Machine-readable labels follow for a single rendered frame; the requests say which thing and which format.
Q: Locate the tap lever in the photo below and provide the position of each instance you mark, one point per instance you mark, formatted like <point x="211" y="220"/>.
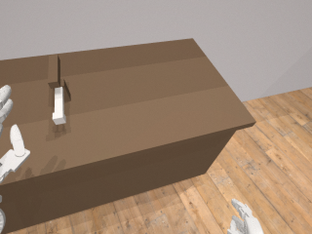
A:
<point x="58" y="115"/>

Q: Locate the left robot hand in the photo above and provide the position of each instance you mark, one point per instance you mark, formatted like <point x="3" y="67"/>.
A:
<point x="13" y="159"/>

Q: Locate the counter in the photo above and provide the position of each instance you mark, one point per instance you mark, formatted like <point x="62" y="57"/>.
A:
<point x="137" y="118"/>

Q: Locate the right robot hand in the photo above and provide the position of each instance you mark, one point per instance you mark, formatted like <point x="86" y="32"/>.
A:
<point x="250" y="225"/>

